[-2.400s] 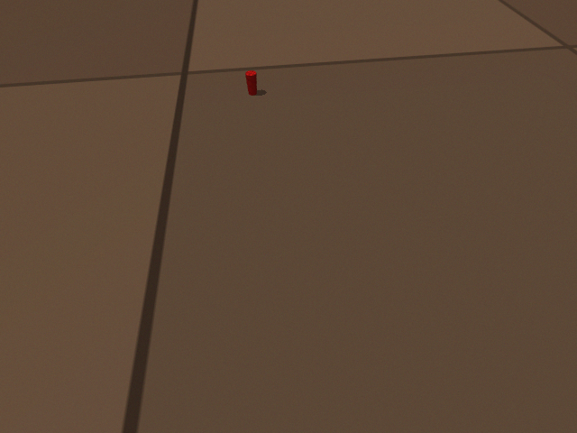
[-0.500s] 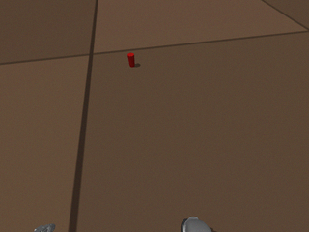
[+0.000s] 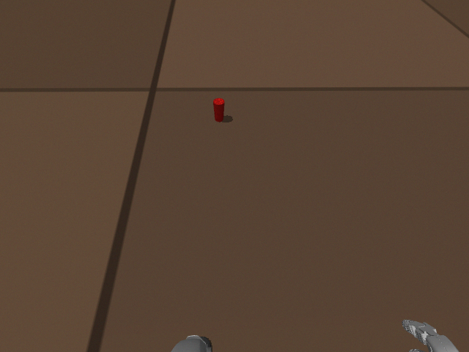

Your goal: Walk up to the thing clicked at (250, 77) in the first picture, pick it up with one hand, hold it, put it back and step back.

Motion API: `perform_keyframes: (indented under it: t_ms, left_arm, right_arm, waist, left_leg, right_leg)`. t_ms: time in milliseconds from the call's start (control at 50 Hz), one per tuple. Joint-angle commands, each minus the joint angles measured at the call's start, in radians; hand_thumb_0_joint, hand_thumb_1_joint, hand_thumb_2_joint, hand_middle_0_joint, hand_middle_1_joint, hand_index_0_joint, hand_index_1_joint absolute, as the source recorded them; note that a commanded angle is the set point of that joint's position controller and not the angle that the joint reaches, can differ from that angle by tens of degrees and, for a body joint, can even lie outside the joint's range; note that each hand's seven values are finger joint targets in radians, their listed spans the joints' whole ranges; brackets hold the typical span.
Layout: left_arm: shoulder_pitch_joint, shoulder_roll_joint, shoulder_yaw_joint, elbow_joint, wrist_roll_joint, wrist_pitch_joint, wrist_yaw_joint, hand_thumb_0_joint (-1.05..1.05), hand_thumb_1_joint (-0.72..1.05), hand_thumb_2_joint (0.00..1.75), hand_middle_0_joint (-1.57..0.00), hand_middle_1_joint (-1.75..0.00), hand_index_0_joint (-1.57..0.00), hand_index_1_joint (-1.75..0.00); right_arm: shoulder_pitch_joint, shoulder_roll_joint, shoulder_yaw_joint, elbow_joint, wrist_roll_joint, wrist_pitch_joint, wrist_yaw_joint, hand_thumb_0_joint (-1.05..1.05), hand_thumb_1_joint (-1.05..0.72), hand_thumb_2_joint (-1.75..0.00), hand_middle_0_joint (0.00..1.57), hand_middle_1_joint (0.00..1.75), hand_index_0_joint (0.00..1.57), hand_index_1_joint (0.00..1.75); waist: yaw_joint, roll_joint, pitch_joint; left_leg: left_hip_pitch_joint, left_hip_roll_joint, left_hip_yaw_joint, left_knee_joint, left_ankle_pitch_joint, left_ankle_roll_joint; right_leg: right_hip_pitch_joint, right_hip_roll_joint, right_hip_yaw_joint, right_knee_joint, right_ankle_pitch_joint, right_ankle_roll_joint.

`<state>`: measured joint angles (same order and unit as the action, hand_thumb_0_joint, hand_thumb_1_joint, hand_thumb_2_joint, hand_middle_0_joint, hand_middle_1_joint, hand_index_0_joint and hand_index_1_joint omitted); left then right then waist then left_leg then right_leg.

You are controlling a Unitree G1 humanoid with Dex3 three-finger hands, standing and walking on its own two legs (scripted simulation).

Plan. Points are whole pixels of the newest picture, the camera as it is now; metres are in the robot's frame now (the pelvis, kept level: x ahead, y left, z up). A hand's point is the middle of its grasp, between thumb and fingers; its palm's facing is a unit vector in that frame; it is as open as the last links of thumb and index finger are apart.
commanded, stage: walk up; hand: left
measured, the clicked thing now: (219, 110) +1.59 +0.18 -0.68
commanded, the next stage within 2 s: none
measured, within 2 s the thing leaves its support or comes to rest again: neither
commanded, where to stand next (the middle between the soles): +1.25 -0.03 m, yaw +1 degrees
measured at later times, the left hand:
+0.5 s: hand (149, 208) +0.44 +0.24 -0.12, palm faces -0.11 -0.92 -0.37, open 7.4 cm
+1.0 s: hand (160, 185) +0.52 +0.24 -0.13, palm faces +0.06 -0.92 -0.38, open 7.4 cm
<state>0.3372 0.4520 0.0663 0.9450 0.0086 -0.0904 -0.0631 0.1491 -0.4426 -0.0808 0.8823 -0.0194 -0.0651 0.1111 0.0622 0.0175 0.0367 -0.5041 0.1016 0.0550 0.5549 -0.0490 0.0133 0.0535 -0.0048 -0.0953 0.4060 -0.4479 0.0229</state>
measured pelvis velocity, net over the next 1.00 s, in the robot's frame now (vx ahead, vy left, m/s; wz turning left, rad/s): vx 0.53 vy -0.04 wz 0.04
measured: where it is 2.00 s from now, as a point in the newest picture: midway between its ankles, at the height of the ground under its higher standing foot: (253, 199)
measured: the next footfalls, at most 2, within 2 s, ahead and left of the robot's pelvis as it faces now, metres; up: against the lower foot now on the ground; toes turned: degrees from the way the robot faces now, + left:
left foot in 0.02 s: +0.19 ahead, +0.12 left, +0.00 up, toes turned +6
right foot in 0.50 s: +0.47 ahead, -0.13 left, +0.00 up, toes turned -5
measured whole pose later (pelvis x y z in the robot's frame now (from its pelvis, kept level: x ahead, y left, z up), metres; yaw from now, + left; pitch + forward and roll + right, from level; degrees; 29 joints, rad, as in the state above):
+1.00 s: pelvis +0.53 -0.04 +0.01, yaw +2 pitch -2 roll -2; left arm 0.36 0.41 0.07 0.90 0.01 -0.08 -0.04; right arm 0.20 -0.41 -0.07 0.88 -0.02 -0.03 0.09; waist 0.05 0.04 0.08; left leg -0.46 0.07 0.02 0.57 -0.07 0.03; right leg 0.01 0.06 -0.14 0.40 -0.38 -0.05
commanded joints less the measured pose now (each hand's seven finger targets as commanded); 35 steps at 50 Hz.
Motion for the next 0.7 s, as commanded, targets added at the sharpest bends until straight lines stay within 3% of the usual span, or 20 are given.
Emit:
perform_keyframes:
  t_ms: [0, 20, 40, 60, 80, 100, 120, 140, 220, 300, 400, 440, 480, 500, 520, 540, 560, 580, 620, 680]
  left_arm:
    - [-0.046, 0.171, 0.028, -0.126, -0.011, -0.013, 0.033, 0.00, 0.90, 0.90, -0.20, -0.30, -0.20, -0.30]
    - [0.011, 0.082, 0.001, -0.134, -0.019, -0.009, 0.029, 0.00, 0.90, 0.90, -0.20, -0.30, -0.20, -0.30]
    - [0.046, 0.189, 0.023, -0.122, -0.034, -0.001, 0.046, 0.00, 0.90, 0.90, -0.20, -0.30, -0.20, -0.30]
    - [-0.016, 0.230, 0.018, -0.104, -0.021, -0.005, 0.053, 0.00, 0.90, 0.90, -0.20, -0.30, -0.20, -0.30]
    - [-0.068, 0.242, 0.012, -0.104, -0.019, -0.011, 0.046, 0.00, 0.90, 0.90, -0.20, -0.30, -0.20, -0.30]
    - [-0.060, 0.211, 0.015, -0.092, -0.031, -0.012, 0.038, 0.00, 0.90, 0.90, -0.20, -0.30, -0.20, -0.30]
    - [-0.029, 0.198, 0.018, -0.084, -0.037, -0.005, 0.030, 0.00, 0.90, 0.90, -0.20, -0.30, -0.20, -0.30]
    - [-0.007, 0.183, 0.017, -0.074, -0.040, 0.003, 0.027, 0.00, 0.90, 0.90, -0.20, -0.30, -0.20, -0.30]
    - [-0.056, 0.160, 0.018, -0.105, -0.019, 0.024, 0.001, 0.00, 0.90, 0.90, -0.20, -0.30, -0.20, -0.30]
    - [-0.218, 0.139, 0.013, -0.164, -0.007, 0.030, -0.024, 0.00, 0.90, 0.90, -0.20, -0.30, -0.20, -0.30]
    - [-0.279, 0.121, 0.026, -0.158, -0.004, 0.023, -0.029, 0.00, 0.90, 0.90, -0.20, -0.30, -0.20, -0.30]
    - [-0.239, 0.132, 0.034, -0.135, -0.004, 0.022, -0.023, 0.00, 0.90, 0.90, -0.20, -0.30, -0.20, -0.30]
    - [-0.097, 0.177, 0.058, -0.092, -0.001, 0.012, -0.008, 0.00, 0.90, 0.90, -0.20, -0.30, -0.20, -0.30]
    - [0.035, 0.235, 0.082, -0.064, 0.003, 0.004, 0.005, 0.00, 0.90, 0.90, -0.20, -0.30, -0.20, -0.30]
    - [0.086, 0.324, 0.108, -0.068, 0.006, -0.004, 0.013, 0.00, 0.90, 0.90, -0.20, -0.30, -0.20, -0.30]
    - [0.077, 0.324, 0.107, -0.067, -0.007, 0.000, 0.017, 0.00, 0.90, 0.90, -0.20, -0.30, -0.20, -0.30]
    - [0.028, 0.298, 0.103, -0.087, -0.020, 0.003, 0.025, 0.00, 0.90, 0.90, -0.20, -0.30, -0.20, -0.30]
    - [-0.012, 0.255, 0.083, -0.099, -0.026, 0.002, 0.032, 0.00, 0.90, 0.90, -0.20, -0.30, -0.20, -0.30]
    - [-0.087, 0.196, 0.060, -0.108, -0.024, -0.008, 0.038, 0.00, 0.90, 0.90, -0.20, -0.30, -0.20, -0.30]
    - [-0.096, 0.173, 0.052, -0.116, -0.021, -0.024, 0.035, 0.00, 0.90, 0.90, -0.20, -0.30, -0.20, -0.30]
  right_arm:
    - [0.333, -0.261, -0.101, 0.027, -0.038, -0.029, -0.042, 0.00, -0.90, -0.90, 0.20, 0.30, 0.20, 0.30]
    - [0.361, -0.328, -0.118, 0.010, -0.038, -0.035, -0.059, 0.00, -0.90, -0.90, 0.20, 0.30, 0.20, 0.30]
    - [0.306, -0.350, -0.117, -0.021, 0.001, -0.040, -0.061, 0.00, -0.90, -0.90, 0.20, 0.30, 0.20, 0.30]
    - [0.250, -0.332, -0.121, -0.029, 0.017, -0.038, -0.067, 0.00, -0.90, -0.90, 0.20, 0.30, 0.20, 0.30]
    - [0.199, -0.284, -0.099, -0.043, 0.027, -0.040, -0.076, 0.00, -0.90, -0.90, 0.20, 0.30, 0.20, 0.30]
    - [0.160, -0.249, -0.071, -0.052, 0.024, -0.046, -0.081, 0.00, -0.90, -0.90, 0.20, 0.30, 0.20, 0.30]
    - [0.155, -0.221, -0.058, -0.055, 0.029, -0.051, -0.082, 0.00, -0.90, -0.90, 0.20, 0.30, 0.20, 0.30]
    - [0.150, -0.204, -0.052, -0.050, 0.034, -0.057, -0.082, 0.00, -0.90, -0.90, 0.20, 0.30, 0.20, 0.30]
    - [0.145, -0.198, -0.048, -0.074, 0.028, -0.074, -0.083, 0.00, -0.90, -0.90, 0.20, 0.30, 0.20, 0.30]
    - [0.164, -0.212, -0.049, -0.067, 0.028, -0.074, -0.080, 0.00, -0.90, -0.90, 0.20, 0.30, 0.20, 0.30]
    - [0.165, -0.229, -0.052, -0.068, 0.020, -0.055, -0.078, 0.00, -0.90, -0.90, 0.20, 0.30, 0.20, 0.30]
    - [0.171, -0.231, -0.055, -0.072, 0.018, -0.050, -0.088, 0.00, -0.90, -0.90, 0.20, 0.30, 0.20, 0.30]
    - [0.188, -0.203, -0.043, -0.078, 0.006, -0.046, -0.091, 0.00, -0.90, -0.90, 0.20, 0.30, 0.20, 0.30]
    - [0.247, -0.153, -0.025, -0.079, 0.002, -0.046, -0.087, 0.00, -0.90, -0.90, 0.20, 0.30, 0.20, 0.30]
    - [0.324, -0.104, -0.007, -0.089, 0.027, -0.045, -0.083, 0.00, -0.90, -0.90, 0.20, 0.30, 0.20, 0.30]
    - [0.269, -0.213, -0.023, -0.063, 0.027, -0.037, -0.095, 0.00, -0.90, -0.90, 0.20, 0.30, 0.20, 0.30]
    - [0.229, -0.229, -0.027, -0.049, 0.024, -0.035, -0.101, 0.00, -0.90, -0.90, 0.20, 0.30, 0.20, 0.30]
    - [0.187, -0.212, -0.027, -0.039, 0.032, -0.037, -0.098, 0.00, -0.90, -0.90, 0.20, 0.30, 0.20, 0.30]
    - [0.216, -0.165, -0.014, -0.030, 0.041, -0.026, -0.085, 0.00, -0.90, -0.90, 0.20, 0.30, 0.20, 0.30]
    - [0.248, -0.140, -0.019, -0.016, 0.022, -0.005, -0.067, 0.00, -0.90, -0.90, 0.20, 0.30, 0.20, 0.30]
  waist:
    - [-0.216, 0.178, -0.213]
    - [-0.197, 0.393, -0.244]
    - [-0.171, 0.279, -0.282]
    - [-0.166, 0.191, -0.215]
    - [-0.152, 0.076, -0.135]
    - [-0.117, 0.059, -0.079]
    - [-0.091, 0.065, -0.072]
    - [-0.068, 0.080, -0.055]
    - [-0.057, 0.086, -0.006]
    - [-0.091, 0.105, 0.065]
    - [-0.093, 0.096, 0.023]
    - [-0.072, 0.071, 0.004]
    - [0.003, -0.048, -0.105]
    - [0.048, -0.174, -0.212]
    - [0.042, -0.370, -0.264]
    - [0.064, -0.285, -0.236]
    - [0.049, -0.212, -0.185]
    - [0.029, -0.130, -0.119]
    - [-0.034, -0.140, -0.036]
    - [-0.065, -0.152, -0.004]
  left_leg:
    - [0.677, 0.014, -0.101, -0.057, -0.243, 0.113]
    - [0.814, 0.240, -0.488, -0.123, -0.318, 0.142]
    - [0.878, 0.331, -0.780, -0.255, -0.333, 0.236]
    - [0.787, 0.344, -0.744, -0.271, -0.315, 0.259]
    - [0.625, 0.273, -0.531, -0.269, -0.148, 0.163]
    - [0.523, 0.215, -0.372, -0.264, 0.030, 0.098]
    - [0.488, 0.180, -0.266, -0.260, 0.152, 0.070]
    - [0.437, 0.160, -0.205, -0.271, 0.204, 0.074]
    - [0.419, 0.163, -0.118, -0.321, 0.200, 0.161]
    - [0.399, 0.093, -0.031, -0.364, 0.198, 0.128]
    - [0.405, 0.132, -0.046, -0.305, 0.079, 0.146]
    - [0.412, 0.164, -0.077, -0.228, 0.099, 0.142]
    - [0.366, 0.089, -0.009, 0.089, 0.193, 0.104]
    - [0.235, 0.010, 0.033, 0.350, 0.048, 0.073]
    - [-0.044, -0.133, 0.052, 0.589, -0.396, 0.029]
    - [-0.164, -0.110, -0.038, 0.661, -0.487, 0.034]
    - [-0.148, -0.058, -0.099, 0.716, -0.436, 0.031]
    - [-0.097, -0.055, -0.156, 0.729, -0.368, 0.032]
    - [-0.023, -0.034, -0.146, 0.621, -0.270, 0.038]
    - [0.018, -0.051, -0.125, 0.520, -0.159, 0.023]
  right_leg:
    - [-0.424, -0.117, 0.013, 0.530, 0.455, -0.114]
    - [-0.651, 0.038, 0.060, 0.763, -0.082, -0.075]
    - [-0.768, 0.057, 0.164, 0.852, -0.082, -0.093]
    - [-0.799, -0.011, 0.208, 0.886, -0.026, -0.098]
    - [-0.723, -0.039, 0.273, 0.837, 0.074, -0.084]
    - [-0.660, -0.053, 0.272, 0.784, 0.130, -0.073]
    - [-0.619, -0.063, 0.249, 0.732, 0.167, -0.067]
    - [-0.582, -0.071, 0.229, 0.707, 0.187, -0.054]
    - [-0.630, -0.091, 0.166, 0.598, 0.233, -0.025]
    - [-0.620, -0.090, 0.082, 0.352, 0.349, -0.022]
    - [-0.443, -0.074, 0.052, 0.162, 0.429, -0.061]
    - [-0.379, -0.077, 0.068, 0.163, 0.379, -0.074]
    - [-0.126, -0.038, 0.050, 0.091, 0.302, -0.106]
    - [0.074, -0.110, 0.168, 0.070, 0.169, -0.124]
    - [0.293, -0.383, 0.633, -0.042, 0.124, -0.224]
    - [0.306, -0.441, 0.790, -0.084, 0.170, -0.309]
    - [0.185, -0.425, 0.712, -0.100, 0.203, -0.308]
    - [0.050, -0.378, 0.569, -0.119, 0.324, -0.275]
    - [-0.123, -0.260, 0.327, -0.111, 0.471, -0.192]
    - [-0.196, -0.187, 0.173, -0.128, 0.581, -0.143]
